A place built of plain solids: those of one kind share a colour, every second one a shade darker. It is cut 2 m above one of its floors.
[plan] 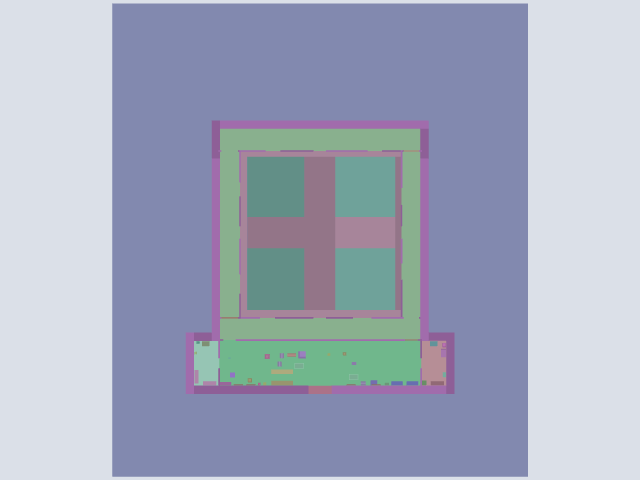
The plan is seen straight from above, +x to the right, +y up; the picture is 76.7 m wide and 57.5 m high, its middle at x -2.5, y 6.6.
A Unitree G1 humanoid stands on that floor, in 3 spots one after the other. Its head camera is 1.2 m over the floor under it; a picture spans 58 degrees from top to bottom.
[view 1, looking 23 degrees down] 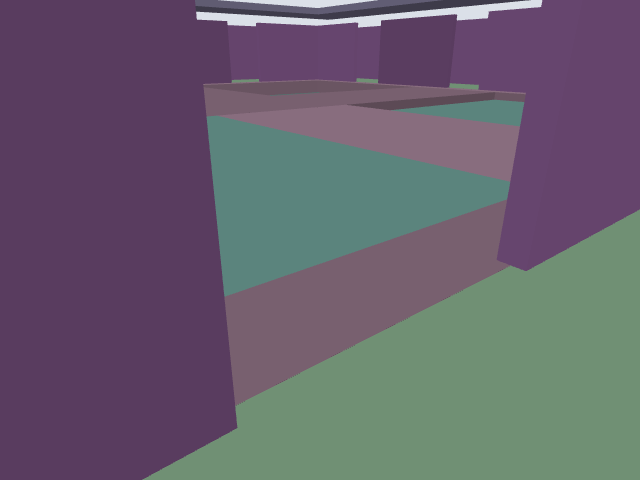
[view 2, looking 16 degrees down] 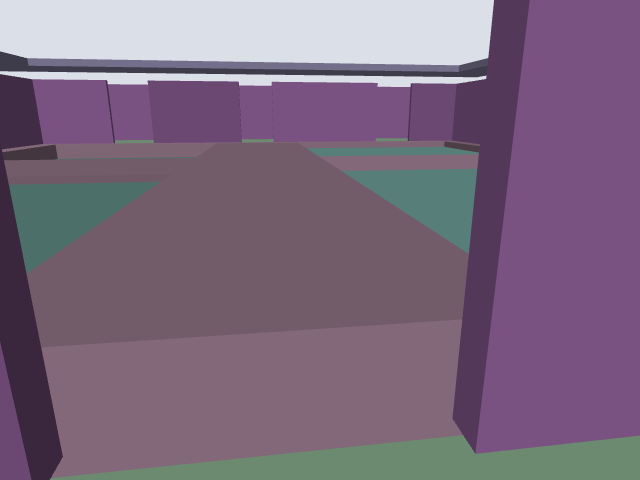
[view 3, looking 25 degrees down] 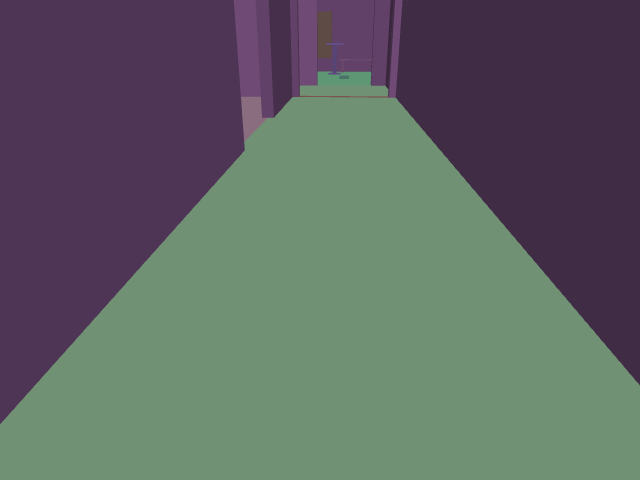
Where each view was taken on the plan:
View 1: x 8.45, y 1.36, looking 142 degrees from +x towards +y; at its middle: step_tier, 3.07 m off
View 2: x -2.53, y -4.06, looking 82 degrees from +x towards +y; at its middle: floor_gang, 4.35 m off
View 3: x -13.33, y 7.49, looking -87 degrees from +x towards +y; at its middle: floor_corr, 2.84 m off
